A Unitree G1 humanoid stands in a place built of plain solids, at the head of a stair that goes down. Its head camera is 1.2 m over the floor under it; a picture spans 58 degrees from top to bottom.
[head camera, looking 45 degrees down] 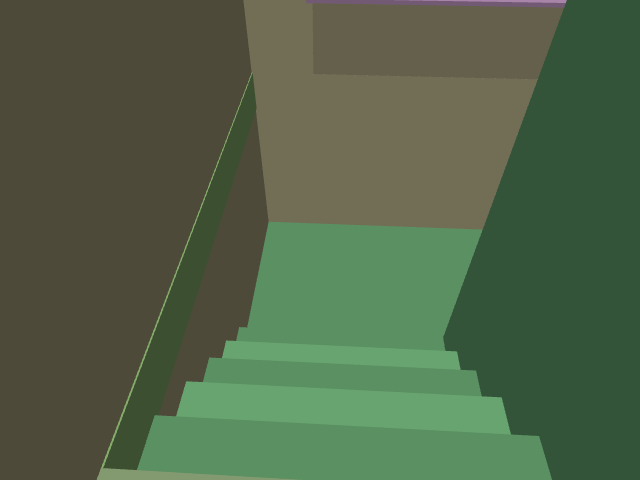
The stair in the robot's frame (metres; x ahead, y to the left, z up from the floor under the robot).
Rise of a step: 0.22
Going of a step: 0.23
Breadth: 1.30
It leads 3 degrees to the right of straight ahead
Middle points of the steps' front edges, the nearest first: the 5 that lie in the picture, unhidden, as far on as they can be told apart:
0.57 -0.05 -0.21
0.80 -0.06 -0.43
1.03 -0.08 -0.65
1.26 -0.09 -0.86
1.48 -0.10 -1.08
